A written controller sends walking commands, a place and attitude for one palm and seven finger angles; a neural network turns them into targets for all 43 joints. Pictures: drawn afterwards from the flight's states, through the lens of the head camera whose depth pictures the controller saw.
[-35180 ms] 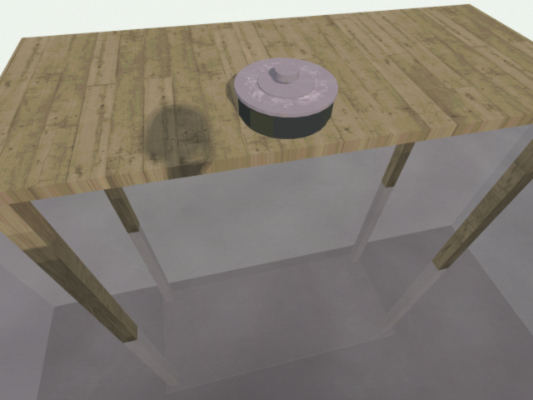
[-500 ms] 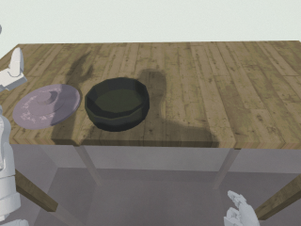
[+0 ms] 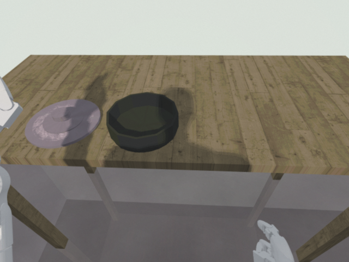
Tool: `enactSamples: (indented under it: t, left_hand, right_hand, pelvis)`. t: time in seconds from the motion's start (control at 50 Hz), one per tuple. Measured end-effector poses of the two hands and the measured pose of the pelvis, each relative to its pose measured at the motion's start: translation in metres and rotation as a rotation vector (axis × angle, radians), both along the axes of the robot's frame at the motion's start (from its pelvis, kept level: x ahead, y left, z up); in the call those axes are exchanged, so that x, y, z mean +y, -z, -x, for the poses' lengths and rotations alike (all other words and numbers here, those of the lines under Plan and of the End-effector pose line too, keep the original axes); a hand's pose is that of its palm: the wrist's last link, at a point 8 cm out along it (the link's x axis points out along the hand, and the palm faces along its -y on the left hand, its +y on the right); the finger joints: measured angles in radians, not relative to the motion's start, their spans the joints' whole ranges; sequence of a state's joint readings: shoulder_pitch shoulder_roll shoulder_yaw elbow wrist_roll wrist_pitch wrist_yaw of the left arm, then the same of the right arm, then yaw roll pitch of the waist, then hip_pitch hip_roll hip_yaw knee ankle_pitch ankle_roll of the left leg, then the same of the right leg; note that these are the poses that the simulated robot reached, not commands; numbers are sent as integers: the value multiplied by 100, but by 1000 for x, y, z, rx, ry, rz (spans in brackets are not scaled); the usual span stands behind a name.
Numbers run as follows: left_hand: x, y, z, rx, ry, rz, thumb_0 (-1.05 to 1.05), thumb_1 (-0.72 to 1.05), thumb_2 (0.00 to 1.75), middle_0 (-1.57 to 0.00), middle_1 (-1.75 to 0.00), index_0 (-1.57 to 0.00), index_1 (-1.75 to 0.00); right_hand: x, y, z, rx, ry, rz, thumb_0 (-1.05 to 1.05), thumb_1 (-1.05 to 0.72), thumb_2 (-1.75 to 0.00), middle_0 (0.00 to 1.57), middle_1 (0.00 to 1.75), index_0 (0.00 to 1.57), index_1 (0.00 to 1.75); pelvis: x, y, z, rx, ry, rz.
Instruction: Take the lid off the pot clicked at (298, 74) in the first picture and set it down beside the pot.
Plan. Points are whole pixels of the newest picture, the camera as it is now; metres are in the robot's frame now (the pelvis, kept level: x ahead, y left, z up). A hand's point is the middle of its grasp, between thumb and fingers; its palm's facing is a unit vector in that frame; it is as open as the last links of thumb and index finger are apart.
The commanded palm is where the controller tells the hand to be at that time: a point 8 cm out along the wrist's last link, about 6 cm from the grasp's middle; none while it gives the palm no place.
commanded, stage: draw the hand back to the body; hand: left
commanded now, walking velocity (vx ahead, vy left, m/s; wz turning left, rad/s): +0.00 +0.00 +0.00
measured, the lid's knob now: (61, 114) +0.44 +0.39 +0.10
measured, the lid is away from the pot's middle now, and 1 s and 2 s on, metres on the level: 0.24 0.24 0.24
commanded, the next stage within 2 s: step back with the hand held close in 0.54 s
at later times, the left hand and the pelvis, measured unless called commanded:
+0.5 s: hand out of the picture +0.17 +0.25 +0.29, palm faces +0.52 -0.81 -0.28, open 7.4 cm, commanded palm +0.12 +0.30 +0.28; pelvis -0.01 +0.02 +0.00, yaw +1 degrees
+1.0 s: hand (5, 158) +0.17 +0.25 +0.26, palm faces +0.39 -0.78 -0.48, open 7.4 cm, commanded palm +0.10 +0.32 +0.28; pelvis -0.03 +0.04 -0.01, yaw -1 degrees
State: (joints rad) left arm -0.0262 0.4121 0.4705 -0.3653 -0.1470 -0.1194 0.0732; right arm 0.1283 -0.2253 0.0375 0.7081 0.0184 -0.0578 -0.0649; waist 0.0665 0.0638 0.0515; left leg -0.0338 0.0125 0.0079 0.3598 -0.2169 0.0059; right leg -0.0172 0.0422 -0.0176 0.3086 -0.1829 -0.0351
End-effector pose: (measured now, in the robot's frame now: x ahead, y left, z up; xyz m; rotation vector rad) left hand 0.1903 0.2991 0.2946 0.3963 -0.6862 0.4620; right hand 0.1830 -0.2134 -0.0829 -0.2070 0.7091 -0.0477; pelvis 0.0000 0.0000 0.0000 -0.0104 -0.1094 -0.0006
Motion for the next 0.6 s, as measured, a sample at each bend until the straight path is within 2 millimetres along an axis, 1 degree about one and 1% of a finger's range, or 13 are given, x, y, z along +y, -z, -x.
enactSamples:
  t: [0.16,0.44,0.5,0.6]
  left_hand:
    - [-2,3,21,-13,17,-27,1,89,90,-21,-31,-21,-30]
    - [-7,7,57,13,21,-94,1,89,90,-21,-31,-21,-30]
    - [-5,6,62,7,11,-100,1,89,90,-21,-31,-21,-30]
    - [-3,6,63,0,1,-91,1,89,90,-21,-31,-21,-30]
  right_hand:
    - [9,-6,-1,-25,-8,6,1,-91,-90,20,30,20,30]
    - [35,-9,-4,-49,-55,-15,1,-90,-90,20,30,20,30]
    - [38,-8,-4,-46,-65,-13,1,-90,-90,20,30,20,30]
    - [42,-8,-5,-48,-74,-14,1,-90,-90,20,30,20,30]
  pelvis:
    - [8,0,2,-10,1,3]
    - [18,1,6,-15,-5,7]
    - [18,1,6,-17,-9,7]
    - [19,1,7,-17,-11,8]
